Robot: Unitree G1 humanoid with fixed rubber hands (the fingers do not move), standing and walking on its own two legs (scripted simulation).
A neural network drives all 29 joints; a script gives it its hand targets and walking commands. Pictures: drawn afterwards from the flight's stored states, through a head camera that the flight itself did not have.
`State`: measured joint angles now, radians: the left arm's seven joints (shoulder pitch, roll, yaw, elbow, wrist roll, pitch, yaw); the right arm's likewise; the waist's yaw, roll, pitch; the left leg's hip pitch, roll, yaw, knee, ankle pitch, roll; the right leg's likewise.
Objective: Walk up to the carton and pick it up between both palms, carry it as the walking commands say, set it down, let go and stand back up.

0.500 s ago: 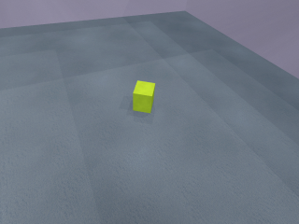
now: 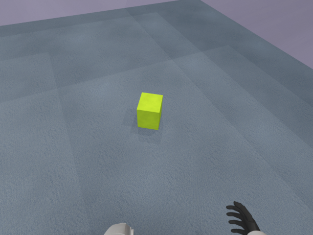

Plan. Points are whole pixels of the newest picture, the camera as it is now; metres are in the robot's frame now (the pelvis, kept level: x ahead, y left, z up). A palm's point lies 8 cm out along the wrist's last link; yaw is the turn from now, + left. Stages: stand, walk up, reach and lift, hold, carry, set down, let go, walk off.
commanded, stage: walk up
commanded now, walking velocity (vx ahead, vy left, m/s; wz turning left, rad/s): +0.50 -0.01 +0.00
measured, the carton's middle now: (150, 111) +1.07 +0.08 -0.66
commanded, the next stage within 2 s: none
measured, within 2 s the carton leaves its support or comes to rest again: neither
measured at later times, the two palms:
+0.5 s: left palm (79, 175) +0.30 +0.27 -0.14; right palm (236, 227) +0.17 -0.22 -0.11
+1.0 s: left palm (93, 128) +0.50 +0.27 -0.13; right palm (215, 121) +0.55 -0.22 -0.11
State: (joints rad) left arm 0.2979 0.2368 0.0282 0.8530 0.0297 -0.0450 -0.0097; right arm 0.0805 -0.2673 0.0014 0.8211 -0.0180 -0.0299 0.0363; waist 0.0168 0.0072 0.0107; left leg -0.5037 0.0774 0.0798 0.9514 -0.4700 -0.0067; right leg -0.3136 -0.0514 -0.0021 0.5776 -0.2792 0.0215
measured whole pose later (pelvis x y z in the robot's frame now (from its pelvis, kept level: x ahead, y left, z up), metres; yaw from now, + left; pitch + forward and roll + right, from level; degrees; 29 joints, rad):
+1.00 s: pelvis +0.43 +0.02 -0.01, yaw +0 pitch -1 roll -1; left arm 0.27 0.24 0.03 0.88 0.02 -0.03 -0.01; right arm 0.17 -0.20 0.00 0.85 -0.02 -0.04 0.03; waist 0.01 -0.01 0.01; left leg -0.38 0.06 0.06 0.67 -0.25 0.00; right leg -0.28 -0.04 -0.02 0.85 -0.48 0.03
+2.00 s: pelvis +0.63 +0.01 +0.00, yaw -1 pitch +1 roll +0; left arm 0.25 0.22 0.02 0.90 0.01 0.01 0.02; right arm 0.24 -0.21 0.00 0.85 -0.02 0.01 -0.01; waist 0.01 0.02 0.03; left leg -0.23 0.04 0.09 0.60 -0.37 0.00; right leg -0.24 -0.01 -0.02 0.61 -0.39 -0.01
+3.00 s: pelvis +0.66 +0.09 +0.01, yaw -8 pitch +1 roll +2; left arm 0.26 0.21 0.02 0.90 0.01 0.00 0.02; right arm 0.19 -0.23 0.00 0.85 -0.02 0.06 -0.02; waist 0.01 0.04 0.07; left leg -0.29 0.03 0.05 0.66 -0.45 -0.02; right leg -0.30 0.02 -0.02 0.54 -0.26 -0.06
